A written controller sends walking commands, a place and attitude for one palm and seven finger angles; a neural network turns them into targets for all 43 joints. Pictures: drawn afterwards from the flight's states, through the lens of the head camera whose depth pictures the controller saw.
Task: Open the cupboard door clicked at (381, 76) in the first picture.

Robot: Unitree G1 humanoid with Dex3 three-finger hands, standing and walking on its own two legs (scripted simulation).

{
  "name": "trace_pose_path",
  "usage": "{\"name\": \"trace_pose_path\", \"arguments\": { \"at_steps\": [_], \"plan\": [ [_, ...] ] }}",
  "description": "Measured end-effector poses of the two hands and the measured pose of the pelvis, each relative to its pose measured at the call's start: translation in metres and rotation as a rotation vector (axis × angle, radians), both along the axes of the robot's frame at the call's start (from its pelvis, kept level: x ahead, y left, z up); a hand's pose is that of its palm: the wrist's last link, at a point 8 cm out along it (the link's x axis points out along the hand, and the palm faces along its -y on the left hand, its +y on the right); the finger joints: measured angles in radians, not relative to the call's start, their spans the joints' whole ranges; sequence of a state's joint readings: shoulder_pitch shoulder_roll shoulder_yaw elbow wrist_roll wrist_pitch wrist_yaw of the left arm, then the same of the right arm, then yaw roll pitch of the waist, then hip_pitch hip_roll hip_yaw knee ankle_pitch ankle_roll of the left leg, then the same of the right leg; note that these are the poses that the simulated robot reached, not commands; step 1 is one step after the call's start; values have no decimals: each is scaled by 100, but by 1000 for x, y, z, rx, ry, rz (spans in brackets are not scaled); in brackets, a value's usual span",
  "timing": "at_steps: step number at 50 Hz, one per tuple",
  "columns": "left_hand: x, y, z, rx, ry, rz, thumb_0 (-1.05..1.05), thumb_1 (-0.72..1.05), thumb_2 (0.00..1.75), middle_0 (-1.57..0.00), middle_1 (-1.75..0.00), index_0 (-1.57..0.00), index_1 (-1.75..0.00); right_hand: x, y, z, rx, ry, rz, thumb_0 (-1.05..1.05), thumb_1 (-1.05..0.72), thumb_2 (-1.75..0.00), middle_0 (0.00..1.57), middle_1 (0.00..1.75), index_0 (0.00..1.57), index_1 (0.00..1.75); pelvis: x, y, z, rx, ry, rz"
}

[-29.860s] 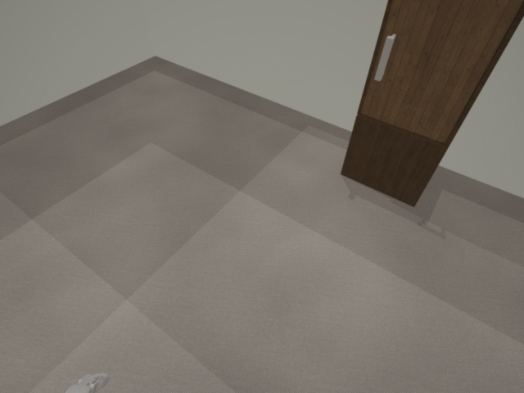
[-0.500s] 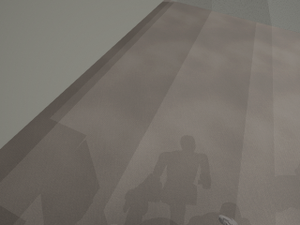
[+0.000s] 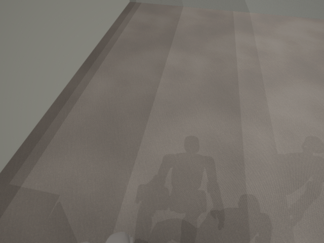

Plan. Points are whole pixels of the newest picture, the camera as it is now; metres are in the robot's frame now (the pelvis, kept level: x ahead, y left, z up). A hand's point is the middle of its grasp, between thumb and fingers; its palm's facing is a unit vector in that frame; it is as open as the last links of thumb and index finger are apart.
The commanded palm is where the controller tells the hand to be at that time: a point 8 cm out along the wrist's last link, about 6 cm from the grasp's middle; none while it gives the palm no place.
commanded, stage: walk to a spot facing it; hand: left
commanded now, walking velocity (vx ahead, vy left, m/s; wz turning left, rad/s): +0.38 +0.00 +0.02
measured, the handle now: out of the picture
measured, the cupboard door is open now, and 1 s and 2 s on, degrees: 49 49 49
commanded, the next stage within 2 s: turn to face it in 0.26 s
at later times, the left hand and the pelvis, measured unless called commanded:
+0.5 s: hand (101, 196) +0.28 +0.20 -0.17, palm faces +0.03 -0.98 -0.19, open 7.3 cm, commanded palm none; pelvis +0.22 +0.02 +0.00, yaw +0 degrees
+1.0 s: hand (98, 176) +0.35 +0.23 -0.19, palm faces +0.31 -0.92 -0.22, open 7.3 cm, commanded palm none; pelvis +0.33 +0.00 -0.01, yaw +17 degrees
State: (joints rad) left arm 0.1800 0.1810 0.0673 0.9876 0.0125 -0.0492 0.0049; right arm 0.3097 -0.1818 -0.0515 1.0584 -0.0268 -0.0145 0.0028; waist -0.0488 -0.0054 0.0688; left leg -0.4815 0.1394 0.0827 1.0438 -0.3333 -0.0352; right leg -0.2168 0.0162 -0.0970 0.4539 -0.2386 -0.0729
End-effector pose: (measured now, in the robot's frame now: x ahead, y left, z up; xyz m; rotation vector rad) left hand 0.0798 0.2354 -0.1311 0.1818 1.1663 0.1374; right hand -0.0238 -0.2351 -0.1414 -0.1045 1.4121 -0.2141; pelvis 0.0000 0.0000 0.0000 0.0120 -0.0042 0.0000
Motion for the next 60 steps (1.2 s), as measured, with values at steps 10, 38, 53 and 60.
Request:
{"name": "trace_pose_path", "arguments": {
  "at_steps": [10, 38, 53, 60],
  "plan": [
    [-4, 15, -18, -40, 227, 94, 0, 93, 89, -20, -30, -20, -30, 206, 20, 12, -8, -254, 120, 1, -91, -90, 20, 30, 19, 30, 102, 15, -3, -26, 8, -9],
    [273, -4, -9, -21, -38, 162, 0, 92, 89, -21, -30, -20, -30, 360, -12, 3, -27, -20, 174, 1, -91, -90, 20, 30, 19, 30, 296, -8, -4, 6, 9, 174],
    [254, 37, -12, 23, 44, 364, 1, 91, 89, -20, -30, -20, -30, 514, 17, 15, -66, -215, 455, 1, -90, -90, 20, 30, 20, 30, 335, -2, -7, -36, 37, 340],
    [255, 17, 5, 105, -9, 427, 1, 91, 89, -20, -30, -20, -30, 555, 0, -7, -10, -194, 512, 1, -90, -90, 20, 30, 20, 30, 355, -31, -15, -10, 34, 427]
  ]
}}
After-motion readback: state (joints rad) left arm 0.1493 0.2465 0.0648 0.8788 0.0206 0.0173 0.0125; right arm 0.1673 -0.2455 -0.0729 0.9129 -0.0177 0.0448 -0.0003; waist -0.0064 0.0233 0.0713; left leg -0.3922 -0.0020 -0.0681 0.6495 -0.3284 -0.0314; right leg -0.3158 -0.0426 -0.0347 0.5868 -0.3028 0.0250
